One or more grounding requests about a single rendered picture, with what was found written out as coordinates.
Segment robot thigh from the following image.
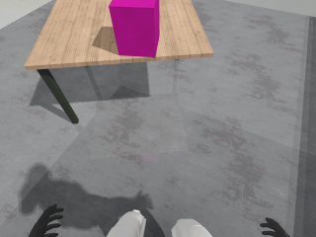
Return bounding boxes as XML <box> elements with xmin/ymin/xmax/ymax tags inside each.
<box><xmin>171</xmin><ymin>218</ymin><xmax>212</xmax><ymax>237</ymax></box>
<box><xmin>107</xmin><ymin>211</ymin><xmax>146</xmax><ymax>237</ymax></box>

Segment table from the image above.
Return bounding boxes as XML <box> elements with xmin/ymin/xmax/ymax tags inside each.
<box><xmin>24</xmin><ymin>0</ymin><xmax>214</xmax><ymax>124</ymax></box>

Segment robot right thigh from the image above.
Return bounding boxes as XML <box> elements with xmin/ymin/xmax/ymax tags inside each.
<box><xmin>171</xmin><ymin>218</ymin><xmax>212</xmax><ymax>237</ymax></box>

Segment right robot hand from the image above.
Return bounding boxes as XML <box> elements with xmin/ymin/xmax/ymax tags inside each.
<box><xmin>260</xmin><ymin>217</ymin><xmax>290</xmax><ymax>237</ymax></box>

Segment robot left thigh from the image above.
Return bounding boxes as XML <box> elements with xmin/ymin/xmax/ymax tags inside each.
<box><xmin>107</xmin><ymin>211</ymin><xmax>146</xmax><ymax>237</ymax></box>

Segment left robot hand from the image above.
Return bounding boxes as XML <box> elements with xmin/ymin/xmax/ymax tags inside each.
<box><xmin>29</xmin><ymin>204</ymin><xmax>64</xmax><ymax>237</ymax></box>

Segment carton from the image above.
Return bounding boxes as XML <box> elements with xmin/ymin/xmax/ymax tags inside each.
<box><xmin>109</xmin><ymin>0</ymin><xmax>160</xmax><ymax>57</ymax></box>

